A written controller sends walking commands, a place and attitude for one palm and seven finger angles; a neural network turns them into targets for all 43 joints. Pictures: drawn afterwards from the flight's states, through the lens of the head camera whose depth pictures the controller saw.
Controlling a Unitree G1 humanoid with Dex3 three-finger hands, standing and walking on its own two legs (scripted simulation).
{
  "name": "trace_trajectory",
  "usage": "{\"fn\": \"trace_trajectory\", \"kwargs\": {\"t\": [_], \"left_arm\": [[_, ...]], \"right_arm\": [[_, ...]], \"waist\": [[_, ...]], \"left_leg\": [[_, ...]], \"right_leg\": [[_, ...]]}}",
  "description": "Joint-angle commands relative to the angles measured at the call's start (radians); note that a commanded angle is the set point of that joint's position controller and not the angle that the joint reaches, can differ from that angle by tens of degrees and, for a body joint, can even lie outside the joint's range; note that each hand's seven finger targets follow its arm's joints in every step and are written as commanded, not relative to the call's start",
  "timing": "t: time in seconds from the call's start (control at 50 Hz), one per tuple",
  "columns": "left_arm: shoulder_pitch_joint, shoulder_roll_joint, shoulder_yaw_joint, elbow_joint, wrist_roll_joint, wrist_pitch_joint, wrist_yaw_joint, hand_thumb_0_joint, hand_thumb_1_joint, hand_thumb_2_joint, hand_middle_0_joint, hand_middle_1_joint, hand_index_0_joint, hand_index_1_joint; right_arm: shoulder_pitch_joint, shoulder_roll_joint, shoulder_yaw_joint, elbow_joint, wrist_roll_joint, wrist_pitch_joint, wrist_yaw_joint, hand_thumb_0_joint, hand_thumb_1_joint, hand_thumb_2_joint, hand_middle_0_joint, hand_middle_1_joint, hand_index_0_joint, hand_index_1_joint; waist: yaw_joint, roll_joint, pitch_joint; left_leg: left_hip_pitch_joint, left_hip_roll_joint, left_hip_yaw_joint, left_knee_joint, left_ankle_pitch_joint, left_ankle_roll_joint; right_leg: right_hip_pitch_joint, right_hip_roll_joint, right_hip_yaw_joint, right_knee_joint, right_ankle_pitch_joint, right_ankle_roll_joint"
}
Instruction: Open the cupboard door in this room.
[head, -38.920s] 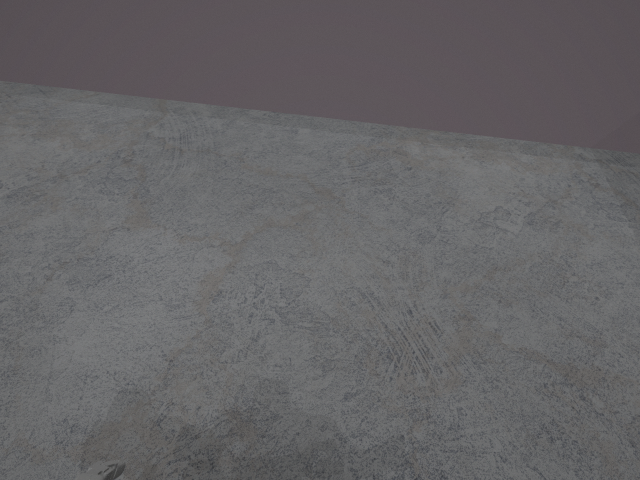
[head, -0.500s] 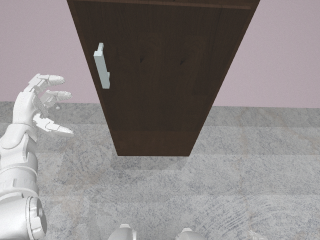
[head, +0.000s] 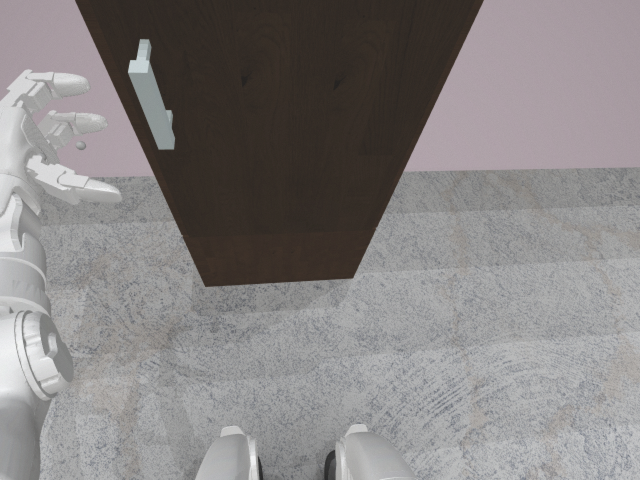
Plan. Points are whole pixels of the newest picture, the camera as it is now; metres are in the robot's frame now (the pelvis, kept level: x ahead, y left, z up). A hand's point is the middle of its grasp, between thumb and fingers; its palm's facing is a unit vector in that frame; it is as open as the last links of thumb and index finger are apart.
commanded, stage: move the hooked fingers beside the handle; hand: left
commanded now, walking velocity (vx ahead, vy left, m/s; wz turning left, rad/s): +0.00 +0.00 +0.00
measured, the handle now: (156, 97) +0.57 +0.18 +0.08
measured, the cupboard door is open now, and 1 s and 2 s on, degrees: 0 0 0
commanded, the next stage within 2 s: slide the fingers in behind the handle in 1.02 s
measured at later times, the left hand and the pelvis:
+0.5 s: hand (95, 126) +0.53 +0.24 +0.08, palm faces +0.02 -1.00 -0.01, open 14.0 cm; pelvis +0.01 +0.00 +0.00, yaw -1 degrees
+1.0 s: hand (97, 132) +0.51 +0.23 +0.08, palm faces +0.02 -1.00 -0.02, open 14.0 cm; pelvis +0.01 +0.00 +0.00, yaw +0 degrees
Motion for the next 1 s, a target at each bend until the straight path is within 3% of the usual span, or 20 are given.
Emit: {"fn": "trace_trajectory", "kwargs": {"t": [0.0,0.12,0.2,0.22,0.26,0.3,0.36,0.5,0.58,0.64,0.68,0.72,0.74,0.76,0.84,0.88,0.9,0.92,0.94,0.98], "left_arm": [[-0.466,0.296,0.037,-0.205,-0.015,-0.06,0.016,0.0,-0.5,0.3,-0.3,-1.2,-0.3,-1.2],[-0.454,0.32,0.056,-0.176,0.006,-0.044,0.031,0.0,-0.5,0.3,-0.3,-1.2,-0.3,-1.2],[-0.522,0.346,0.057,-0.159,0.017,-0.038,0.039,0.0,-0.5,0.3,-0.3,-1.2,-0.3,-1.2],[-0.49,0.365,0.071,-0.15,0.023,-0.038,0.04,0.0,-0.5,0.3,-0.3,-1.2,-0.3,-1.2],[-0.471,0.32,0.049,-0.162,0.017,-0.043,0.035,0.0,-0.5,0.3,-0.3,-1.2,-0.3,-1.2],[-0.431,0.352,0.08,-0.184,0.015,-0.049,0.033,0.0,-0.5,0.3,-0.3,-1.2,-0.3,-1.2],[-0.433,0.292,0.046,-0.187,0.0,-0.044,0.027,0.0,-0.5,0.3,-0.3,-1.2,-0.3,-1.2],[-0.425,0.339,0.091,-0.246,0.005,-0.07,0.048,0.0,-0.5,0.3,-0.3,-1.2,-0.3,-1.2],[-0.434,0.269,0.043,-0.277,-0.006,-0.075,0.044,0.0,-0.5,0.3,-0.3,-1.2,-0.3,-1.2],[-0.427,0.22,0.001,-0.208,-0.011,-0.051,0.038,0.0,-0.5,0.3,-0.3,-1.2,-0.3,-1.2],[-0.409,0.283,0.051,-0.208,-0.011,-0.053,0.042,0.0,-0.5,0.3,-0.3,-1.2,-0.3,-1.2],[-0.431,0.228,0.006,-0.239,-0.009,-0.062,0.046,0.0,-0.5,0.3,-0.3,-1.2,-0.3,-1.2],[-0.422,0.217,0.002,-0.226,-0.01,-0.063,0.047,0.0,-0.5,0.3,-0.3,-1.2,-0.3,-1.2],[-0.43,0.248,0.026,-0.217,-0.012,-0.07,0.051,0.0,-0.5,0.3,-0.3,-1.2,-0.3,-1.2],[-0.461,0.238,0.01,-0.215,-0.004,-0.076,0.06,0.0,-0.5,0.3,-0.3,-1.2,-0.3,-1.2],[-0.471,0.281,0.041,-0.24,-0.004,-0.086,0.063,0.0,-0.5,0.3,-0.3,-1.2,-0.3,-1.2],[-0.44,0.259,0.028,-0.222,-0.003,-0.082,0.06,0.0,-0.5,0.3,-0.3,-1.2,-0.3,-1.2],[-0.451,0.233,0.005,-0.209,-0.004,-0.075,0.058,0.0,-0.5,0.3,-0.3,-1.2,-0.3,-1.2],[-0.456,0.269,0.027,-0.191,-0.001,-0.07,0.059,0.0,-0.5,0.3,-0.3,-1.2,-0.3,-1.2],[-0.468,0.28,0.025,-0.18,0.003,-0.068,0.059,0.0,-0.5,0.3,-0.3,-1.2,-0.3,-1.2]], "right_arm": [[0.169,-0.192,-0.068,-0.053,-0.007,-0.004,-0.011,0.0,-0.9,-0.9,0.2,0.3,0.2,0.3],[0.2,-0.192,-0.069,-0.059,-0.013,0.022,0.0,0.0,-0.9,-0.9,0.2,0.3,0.2,0.3],[0.215,-0.195,-0.066,-0.053,-0.015,0.035,-0.001,0.0,-0.9,-0.9,0.2,0.3,0.2,0.3],[0.221,-0.197,-0.066,-0.056,-0.017,0.038,0.0,0.0,-0.9,-0.9,0.2,0.3,0.2,0.3],[0.225,-0.193,-0.065,-0.065,-0.021,0.042,0.005,0.0,-0.9,-0.9,0.2,0.3,0.2,0.3],[0.226,-0.195,-0.071,-0.07,-0.022,0.05,0.007,0.0,-0.9,-0.9,0.2,0.3,0.2,0.3],[0.224,-0.19,-0.07,-0.071,-0.018,0.059,0.01,0.0,-0.9,-0.9,0.2,0.3,0.2,0.3],[0.215,-0.189,-0.077,-0.067,-0.019,0.061,0.011,0.0,-0.9,-0.9,0.2,0.3,0.2,0.3],[0.2,-0.18,-0.078,-0.065,-0.016,0.062,0.014,0.0,-0.9,-0.9,0.2,0.3,0.2,0.3],[0.191,-0.18,-0.074,-0.058,-0.011,0.064,0.013,0.0,-0.9,-0.9,0.2,0.3,0.2,0.3],[0.191,-0.189,-0.075,-0.064,-0.012,0.064,0.008,0.0,-0.9,-0.9,0.2,0.3,0.2,0.3],[0.181,-0.177,-0.073,-0.069,-0.012,0.06,0.011,0.0,-0.9,-0.9,0.2,0.3,0.2,0.3],[0.18,-0.178,-0.074,-0.067,-0.012,0.06,0.013,0.0,-0.9,-0.9,0.2,0.3,0.2,0.3],[0.184,-0.182,-0.073,-0.064,-0.012,0.06,0.01,0.0,-0.9,-0.9,0.2,0.3,0.2,0.3],[0.171,-0.181,-0.073,-0.064,-0.011,0.055,0.01,0.0,-0.9,-0.9,0.2,0.3,0.2,0.3],[0.175,-0.184,-0.072,-0.064,-0.014,0.055,0.007,0.0,-0.9,-0.9,0.2,0.3,0.2,0.3],[0.171,-0.18,-0.071,-0.068,-0.012,0.055,0.009,0.0,-0.9,-0.9,0.2,0.3,0.2,0.3],[0.165,-0.177,-0.068,-0.067,-0.01,0.053,0.01,0.0,-0.9,-0.9,0.2,0.3,0.2,0.3],[0.17,-0.183,-0.069,-0.062,-0.009,0.055,0.007,0.0,-0.9,-0.9,0.2,0.3,0.2,0.3],[0.169,-0.184,-0.063,-0.067,-0.008,0.055,0.004,0.0,-0.9,-0.9,0.2,0.3,0.2,0.3]], "waist": [[-0.008,0.181,-0.479],[-0.009,0.171,-0.488],[-0.035,0.164,-0.465],[-0.023,0.174,-0.472],[-0.021,0.206,-0.487],[-0.003,0.2,-0.531],[-0.016,0.179,-0.482],[0.0,0.189,-0.526],[-0.005,0.239,-0.531],[-0.027,0.165,-0.439],[-0.009,0.161,-0.453],[-0.015,0.19,-0.47],[-0.018,0.164,-0.457],[-0.016,0.156,-0.449],[-0.023,0.168,-0.458],[-0.01,0.184,-0.501],[-0.008,0.18,-0.501],[-0.022,0.17,-0.47],[-0.024,0.128,-0.448],[-0.021,0.152,-0.451]], "left_leg": [[0.429,-0.024,-0.081,-0.092,0.376,0.008],[0.42,-0.022,-0.077,-0.081,0.424,0.011],[0.391,-0.02,-0.073,-0.072,0.409,0.015],[0.391,-0.02,-0.073,-0.072,0.417,0.013],[0.436,-0.019,-0.076,-0.072,0.458,0.01],[0.452,-0.017,-0.076,-0.072,0.494,0.006],[0.446,-0.016,-0.075,-0.074,0.488,0.01],[0.468,-0.019,-0.076,-0.071,0.501,0.008],[0.512,-0.019,-0.073,-0.071,0.524,0.005],[0.451,-0.02,-0.074,-0.083,0.447,0.01],[0.441,-0.022,-0.073,-0.083,0.453,0.01],[0.463,-0.025,-0.073,-0.079,0.462,0.009],[0.453,-0.024,-0.074,-0.077,0.449,0.009],[0.446,-0.023,-0.078,-0.074,0.456,0.009],[0.437,-0.025,-0.077,-0.072,0.412,0.009],[0.457,-0.024,-0.08,-0.067,0.449,0.007],[0.449,-0.027,-0.075,-0.066,0.445,0.007],[0.426,-0.027,-0.07,-0.065,0.42,0.01],[0.394,-0.025,-0.071,-0.068,0.391,0.013],[0.379,-0.028,-0.072,-0.07,0.372,0.013]], "right_leg": [[0.089,0.04,0.043,-0.1,0.291,-0.006],[0.099,0.047,0.041,-0.098,0.338,-0.005],[0.089,0.048,0.045,-0.101,0.338,-0.001],[0.092,0.048,0.044,-0.099,0.339,-0.003],[0.072,0.053,0.037,-0.091,0.352,-0.008],[0.1,0.052,0.037,-0.089,0.378,-0.006],[0.085,0.056,0.031,-0.093,0.376,-0.007],[0.114,0.055,0.037,-0.094,0.395,-0.007],[0.098,0.056,0.036,-0.098,0.402,-0.008],[0.084,0.056,0.03,-0.111,0.358,-0.004],[0.103,0.053,0.033,-0.105,0.371,-0.007],[0.093,0.051,0.034,-0.102,0.374,-0.006],[0.088,0.052,0.032,-0.104,0.363,-0.006],[0.09,0.053,0.032,-0.098,0.366,-0.01],[0.078,0.05,0.038,-0.098,0.335,-0.006],[0.095,0.049,0.039,-0.087,0.361,-0.008],[0.101,0.049,0.042,-0.09,0.364,-0.007],[0.091,0.049,0.041,-0.095,0.356,-0.004],[0.103,0.049,0.043,-0.098,0.343,-0.001],[0.102,0.048,0.045,-0.092,0.329,-0.004]]}}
